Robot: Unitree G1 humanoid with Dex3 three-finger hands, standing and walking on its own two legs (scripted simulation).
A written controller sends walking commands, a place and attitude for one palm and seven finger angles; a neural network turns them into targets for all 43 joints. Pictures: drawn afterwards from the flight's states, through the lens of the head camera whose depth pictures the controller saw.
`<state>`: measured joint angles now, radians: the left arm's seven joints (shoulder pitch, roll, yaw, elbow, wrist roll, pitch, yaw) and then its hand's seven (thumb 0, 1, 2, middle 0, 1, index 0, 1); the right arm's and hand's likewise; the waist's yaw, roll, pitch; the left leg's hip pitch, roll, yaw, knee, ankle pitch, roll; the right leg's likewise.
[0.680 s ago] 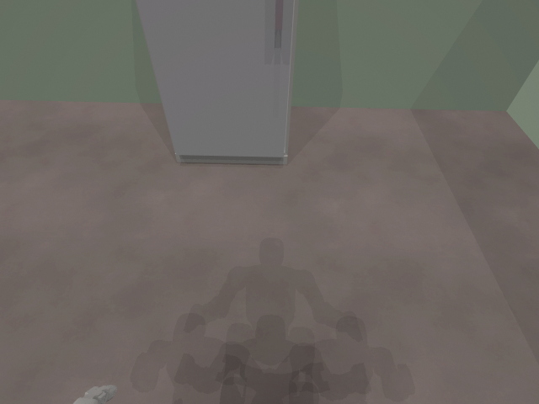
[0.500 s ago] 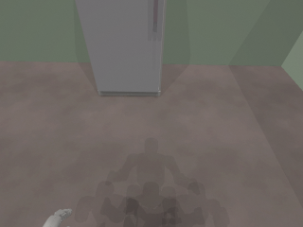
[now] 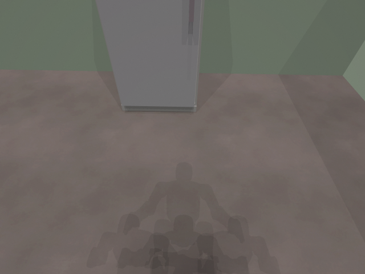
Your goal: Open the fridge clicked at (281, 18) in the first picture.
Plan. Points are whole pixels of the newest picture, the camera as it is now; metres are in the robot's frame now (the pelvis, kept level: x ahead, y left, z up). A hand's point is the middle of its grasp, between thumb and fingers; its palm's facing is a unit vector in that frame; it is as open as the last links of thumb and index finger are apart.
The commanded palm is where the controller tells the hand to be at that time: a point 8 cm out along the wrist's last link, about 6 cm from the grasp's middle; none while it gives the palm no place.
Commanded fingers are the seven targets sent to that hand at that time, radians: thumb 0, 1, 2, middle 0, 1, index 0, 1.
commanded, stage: stand and wait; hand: right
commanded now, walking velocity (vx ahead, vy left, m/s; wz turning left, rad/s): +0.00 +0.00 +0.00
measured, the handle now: out of the picture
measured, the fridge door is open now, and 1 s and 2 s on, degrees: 0 0 0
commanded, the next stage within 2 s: look at it before walking up in 0.14 s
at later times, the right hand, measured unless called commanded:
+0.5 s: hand out of the picture +0.07 -0.24 -0.16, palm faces -0.04 +0.94 -0.33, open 7.4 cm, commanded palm none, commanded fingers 0.00 -0.90 -0.90 0.20 0.30 0.20 0.30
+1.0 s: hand out of the picture +0.07 -0.23 -0.16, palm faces -0.04 +0.95 -0.31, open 7.4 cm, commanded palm none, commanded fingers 0.00 -0.90 -0.90 0.20 0.30 0.20 0.30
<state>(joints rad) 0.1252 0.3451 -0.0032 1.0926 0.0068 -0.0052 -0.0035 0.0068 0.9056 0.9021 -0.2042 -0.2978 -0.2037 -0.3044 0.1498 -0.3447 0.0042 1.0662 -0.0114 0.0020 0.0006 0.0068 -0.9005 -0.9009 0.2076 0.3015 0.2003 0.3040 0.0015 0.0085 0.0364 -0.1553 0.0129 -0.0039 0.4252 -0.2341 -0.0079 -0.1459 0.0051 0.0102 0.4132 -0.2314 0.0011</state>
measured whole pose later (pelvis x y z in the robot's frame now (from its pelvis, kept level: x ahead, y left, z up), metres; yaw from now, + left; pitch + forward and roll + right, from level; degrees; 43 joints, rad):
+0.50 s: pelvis +0.00 +0.00 +0.00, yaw +0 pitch -2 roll +0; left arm 0.12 0.34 -0.01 1.11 0.01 -0.01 -0.01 0.01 0.91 0.90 -0.20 -0.30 -0.20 -0.30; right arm 0.14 -0.34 0.01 1.08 -0.01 0.00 0.00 0.01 -0.90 -0.90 0.21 0.30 0.20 0.30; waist 0.00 0.01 0.03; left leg -0.16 0.01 -0.01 0.40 -0.21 -0.01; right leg -0.15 0.00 0.01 0.38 -0.21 0.00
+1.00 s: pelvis +0.01 +0.00 +0.00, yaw +2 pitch -2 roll +0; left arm 0.14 0.31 -0.01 1.11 0.02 0.00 0.00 0.00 0.91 0.90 -0.20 -0.30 -0.20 -0.30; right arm 0.19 -0.31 0.00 1.09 -0.02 0.01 0.00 0.00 -0.90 -0.90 0.21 0.30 0.20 0.30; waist -0.01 0.01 0.00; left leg -0.16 0.00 -0.03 0.44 -0.26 0.00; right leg -0.14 -0.01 -0.02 0.42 -0.26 0.01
